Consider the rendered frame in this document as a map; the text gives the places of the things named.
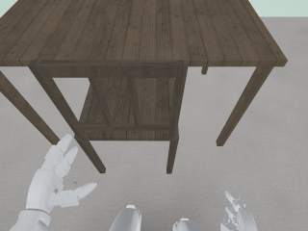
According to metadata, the robot thigh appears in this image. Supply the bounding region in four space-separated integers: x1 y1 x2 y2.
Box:
172 220 204 231
109 208 141 231

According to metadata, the right robot hand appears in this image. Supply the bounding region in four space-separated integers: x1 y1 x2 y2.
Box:
220 191 258 231

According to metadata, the robot left thigh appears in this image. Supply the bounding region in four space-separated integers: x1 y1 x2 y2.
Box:
109 208 141 231

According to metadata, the left robot hand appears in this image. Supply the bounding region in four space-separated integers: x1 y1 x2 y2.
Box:
25 134 97 214

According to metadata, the table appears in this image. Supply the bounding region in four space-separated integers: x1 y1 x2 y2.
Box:
0 0 288 146

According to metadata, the chair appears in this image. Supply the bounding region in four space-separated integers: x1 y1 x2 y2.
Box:
27 60 189 174

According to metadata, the robot right thigh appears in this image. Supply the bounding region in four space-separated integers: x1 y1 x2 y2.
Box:
172 220 204 231

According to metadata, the left robot forearm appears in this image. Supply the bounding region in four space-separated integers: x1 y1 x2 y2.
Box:
10 208 51 231

